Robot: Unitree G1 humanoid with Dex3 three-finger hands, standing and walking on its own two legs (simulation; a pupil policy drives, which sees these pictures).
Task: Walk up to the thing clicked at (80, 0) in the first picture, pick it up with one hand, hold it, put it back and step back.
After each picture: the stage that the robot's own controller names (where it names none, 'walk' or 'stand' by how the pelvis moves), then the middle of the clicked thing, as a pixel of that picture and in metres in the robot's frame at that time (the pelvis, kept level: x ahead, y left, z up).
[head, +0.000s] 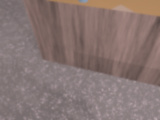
stand; out of the picture +1.07 +0.03 +0.06
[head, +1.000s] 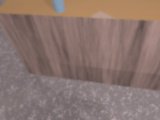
walk; out of the picture +0.93 +0.23 +0.08
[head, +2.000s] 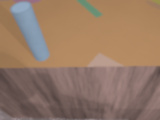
walk; (33, 35) +0.51 +0.24 +0.08
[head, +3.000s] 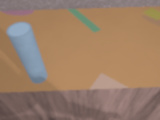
stand; (30, 57) +0.41 +0.22 +0.07
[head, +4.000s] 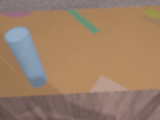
stand; (29, 61) +0.39 +0.22 +0.06
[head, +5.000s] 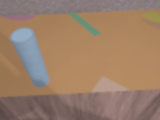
stand; (33, 61) +0.40 +0.22 +0.06
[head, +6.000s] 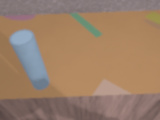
stand; (33, 64) +0.39 +0.21 +0.06
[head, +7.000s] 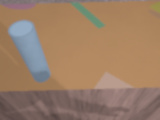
rise first; (33, 56) +0.40 +0.21 +0.06
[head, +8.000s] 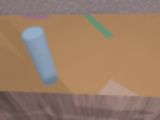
rise first; (42, 59) +0.40 +0.21 +0.06
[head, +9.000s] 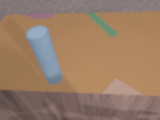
go down; (47, 58) +0.40 +0.20 +0.06
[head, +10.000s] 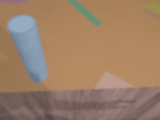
go down; (32, 54) +0.40 +0.18 +0.08
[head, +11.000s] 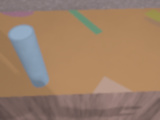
approach; (32, 60) +0.40 +0.20 +0.07
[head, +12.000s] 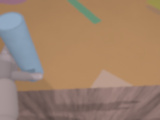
close; (24, 53) +0.40 +0.21 +0.10
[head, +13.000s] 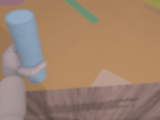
lift; (29, 51) +0.40 +0.19 +0.10
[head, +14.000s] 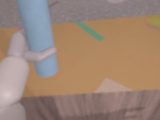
lift; (39, 36) +0.36 +0.14 +0.25
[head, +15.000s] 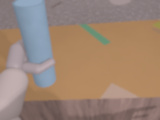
hold; (38, 47) +0.33 +0.16 +0.22
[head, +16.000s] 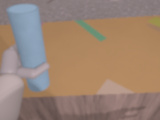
hold; (32, 52) +0.33 +0.17 +0.20
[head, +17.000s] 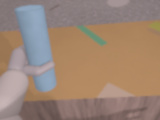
crouch; (38, 52) +0.34 +0.16 +0.21
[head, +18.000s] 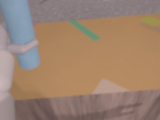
crouch; (21, 30) +0.40 +0.19 +0.23
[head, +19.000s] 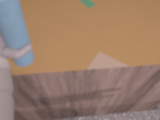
lower; (15, 33) +0.45 +0.21 +0.13
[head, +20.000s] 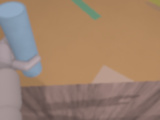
lower; (23, 45) +0.41 +0.20 +0.12
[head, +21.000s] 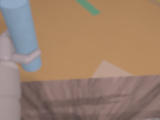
lower; (24, 39) +0.43 +0.20 +0.12
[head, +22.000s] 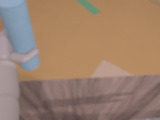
lower; (22, 38) +0.43 +0.20 +0.12
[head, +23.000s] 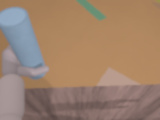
open; (27, 50) +0.39 +0.20 +0.11
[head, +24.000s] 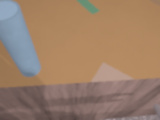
sink last; (20, 46) +0.40 +0.19 +0.11
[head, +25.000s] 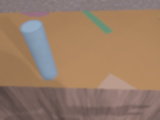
sink last; (41, 54) +0.42 +0.22 +0.08
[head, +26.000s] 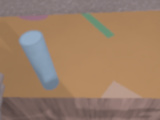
stand; (42, 64) +0.38 +0.20 +0.07
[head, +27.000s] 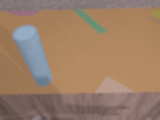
stand; (36, 60) +0.39 +0.20 +0.07
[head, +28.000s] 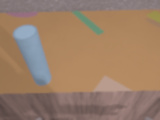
stand; (35, 59) +0.40 +0.21 +0.07
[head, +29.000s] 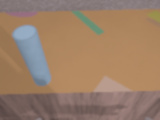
stand; (35, 59) +0.40 +0.21 +0.07
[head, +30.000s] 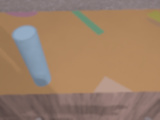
stand; (35, 60) +0.40 +0.21 +0.07
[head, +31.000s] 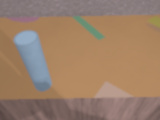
walk; (36, 64) +0.39 +0.20 +0.07
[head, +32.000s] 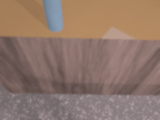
walk; (52, 3) +0.61 +0.17 +0.08
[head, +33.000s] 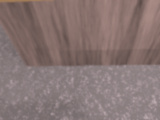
walk; out of the picture +0.99 +0.25 +0.08
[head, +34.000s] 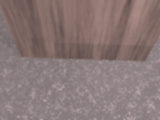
stand; out of the picture +1.16 +0.19 +0.07
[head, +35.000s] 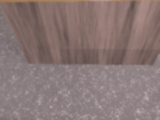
stand; out of the picture +1.13 +0.21 +0.06
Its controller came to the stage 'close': yes
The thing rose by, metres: 0.21
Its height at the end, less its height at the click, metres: +0.00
